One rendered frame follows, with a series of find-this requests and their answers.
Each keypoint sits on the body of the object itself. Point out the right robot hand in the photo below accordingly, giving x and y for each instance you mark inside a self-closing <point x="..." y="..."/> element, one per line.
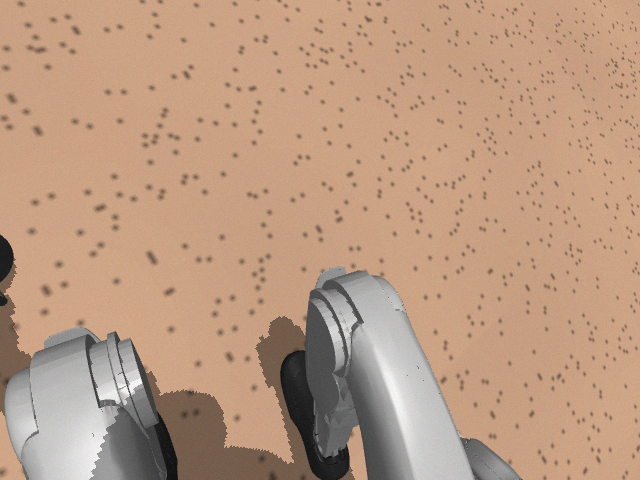
<point x="486" y="464"/>

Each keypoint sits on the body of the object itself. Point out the right robot foot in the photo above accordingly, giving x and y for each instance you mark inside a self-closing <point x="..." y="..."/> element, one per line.
<point x="299" y="401"/>

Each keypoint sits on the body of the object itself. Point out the left robot foot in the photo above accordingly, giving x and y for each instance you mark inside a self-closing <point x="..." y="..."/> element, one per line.
<point x="167" y="449"/>

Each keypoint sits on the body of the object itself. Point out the mug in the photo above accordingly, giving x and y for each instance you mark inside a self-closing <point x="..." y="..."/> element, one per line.
<point x="6" y="262"/>

